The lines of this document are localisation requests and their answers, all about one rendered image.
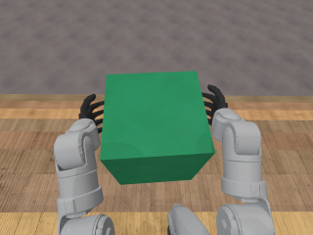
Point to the robot right hand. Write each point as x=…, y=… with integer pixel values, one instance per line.
x=218, y=101

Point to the robot left hand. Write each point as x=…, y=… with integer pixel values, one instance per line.
x=86, y=110

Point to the robot right thigh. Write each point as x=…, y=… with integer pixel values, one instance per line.
x=183, y=221

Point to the right robot forearm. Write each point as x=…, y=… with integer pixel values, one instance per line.
x=242, y=155

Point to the carton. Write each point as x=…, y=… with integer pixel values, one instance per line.
x=155, y=127

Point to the robot right shin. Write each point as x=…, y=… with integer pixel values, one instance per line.
x=176, y=206

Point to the left robot forearm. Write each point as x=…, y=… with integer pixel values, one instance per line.
x=75, y=162

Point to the left robot upper arm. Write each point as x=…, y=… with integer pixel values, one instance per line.
x=97, y=224

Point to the right robot upper arm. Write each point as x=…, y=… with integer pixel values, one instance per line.
x=243, y=219

